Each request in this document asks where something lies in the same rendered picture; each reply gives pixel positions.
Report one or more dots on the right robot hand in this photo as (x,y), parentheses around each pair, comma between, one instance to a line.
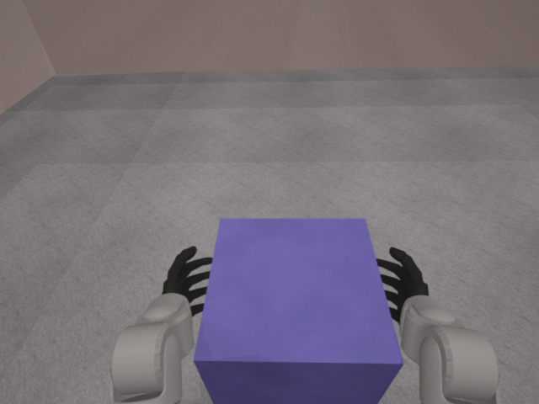
(410,283)

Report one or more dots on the left robot hand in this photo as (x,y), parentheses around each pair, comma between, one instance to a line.
(179,283)

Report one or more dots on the carton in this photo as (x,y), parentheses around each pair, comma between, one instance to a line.
(295,313)

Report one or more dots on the left robot forearm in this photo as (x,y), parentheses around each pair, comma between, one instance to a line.
(145,363)

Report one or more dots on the right robot forearm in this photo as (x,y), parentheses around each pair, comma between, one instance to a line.
(456,365)

